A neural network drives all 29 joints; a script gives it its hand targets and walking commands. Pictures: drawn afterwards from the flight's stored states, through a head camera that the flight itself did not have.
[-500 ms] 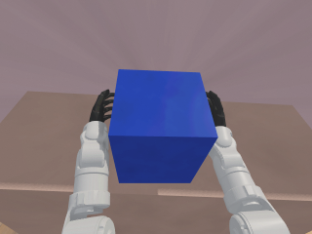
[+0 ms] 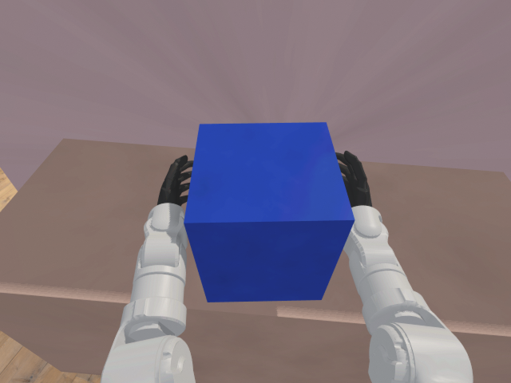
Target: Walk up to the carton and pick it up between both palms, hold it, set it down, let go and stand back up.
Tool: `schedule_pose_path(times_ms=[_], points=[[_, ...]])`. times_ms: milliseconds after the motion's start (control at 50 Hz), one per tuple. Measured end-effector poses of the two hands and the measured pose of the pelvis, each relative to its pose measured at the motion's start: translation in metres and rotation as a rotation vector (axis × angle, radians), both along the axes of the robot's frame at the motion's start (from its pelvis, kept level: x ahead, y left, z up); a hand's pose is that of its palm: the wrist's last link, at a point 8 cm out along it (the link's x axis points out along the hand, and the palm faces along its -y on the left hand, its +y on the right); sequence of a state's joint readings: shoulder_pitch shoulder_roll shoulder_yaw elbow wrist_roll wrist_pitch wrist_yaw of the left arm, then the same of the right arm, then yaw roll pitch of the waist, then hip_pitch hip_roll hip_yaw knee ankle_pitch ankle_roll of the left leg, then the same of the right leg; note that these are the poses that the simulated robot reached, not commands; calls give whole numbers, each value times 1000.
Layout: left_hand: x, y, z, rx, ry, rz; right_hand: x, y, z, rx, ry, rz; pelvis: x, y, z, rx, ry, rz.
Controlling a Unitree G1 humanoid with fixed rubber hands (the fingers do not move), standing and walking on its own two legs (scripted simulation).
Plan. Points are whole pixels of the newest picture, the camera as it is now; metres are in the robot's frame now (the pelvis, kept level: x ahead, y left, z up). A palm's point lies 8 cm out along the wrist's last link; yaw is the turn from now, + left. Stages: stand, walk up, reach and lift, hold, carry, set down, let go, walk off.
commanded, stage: set down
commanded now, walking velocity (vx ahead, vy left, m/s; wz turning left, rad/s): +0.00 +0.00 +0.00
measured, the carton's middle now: (263, 216) +0.38 +0.04 +0.06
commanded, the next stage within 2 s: none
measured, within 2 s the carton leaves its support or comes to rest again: neither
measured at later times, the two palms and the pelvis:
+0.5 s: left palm (175, 210) +0.38 +0.19 +0.06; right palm (347, 201) +0.42 -0.11 +0.09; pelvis +0.01 +0.00 +0.00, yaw -1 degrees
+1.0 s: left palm (175, 220) +0.38 +0.19 +0.04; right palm (343, 205) +0.42 -0.10 +0.07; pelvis +0.01 +0.00 +0.00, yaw -2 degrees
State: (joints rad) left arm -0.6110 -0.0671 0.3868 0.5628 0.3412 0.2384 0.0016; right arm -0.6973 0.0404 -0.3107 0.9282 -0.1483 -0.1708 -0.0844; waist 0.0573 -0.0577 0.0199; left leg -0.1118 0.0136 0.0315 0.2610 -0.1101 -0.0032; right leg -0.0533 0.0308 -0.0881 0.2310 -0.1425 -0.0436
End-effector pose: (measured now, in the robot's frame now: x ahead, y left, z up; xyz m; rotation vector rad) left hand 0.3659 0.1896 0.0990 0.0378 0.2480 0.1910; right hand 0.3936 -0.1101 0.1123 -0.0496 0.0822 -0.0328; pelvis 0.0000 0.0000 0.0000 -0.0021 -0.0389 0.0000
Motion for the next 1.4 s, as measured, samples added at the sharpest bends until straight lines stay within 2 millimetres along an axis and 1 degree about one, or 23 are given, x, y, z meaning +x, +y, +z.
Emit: schedule_pose_path(times_ms=[320,620,980,1120,1260,1400], points=[[9,0,-25,-25,41,20,15,1,-18,-3,44,19,9,-1,0,2,52,-13],[15,4,-41,-29,69,35,25,5,-31,1,76,33,14,3,0,0,98,-24],[12,5,-57,-35,86,45,26,8,-42,0,96,46,12,4,-1,1,140,-28],[14,2,-61,-41,82,32,23,4,-46,-9,93,30,11,5,-1,0,134,-18],[17,-2,-66,-36,89,17,21,-1,-55,-12,102,16,15,9,-2,0,141,-28],[17,0,-77,-25,96,24,24,1,-65,-12,111,26,18,11,-2,-2,167,-34]])
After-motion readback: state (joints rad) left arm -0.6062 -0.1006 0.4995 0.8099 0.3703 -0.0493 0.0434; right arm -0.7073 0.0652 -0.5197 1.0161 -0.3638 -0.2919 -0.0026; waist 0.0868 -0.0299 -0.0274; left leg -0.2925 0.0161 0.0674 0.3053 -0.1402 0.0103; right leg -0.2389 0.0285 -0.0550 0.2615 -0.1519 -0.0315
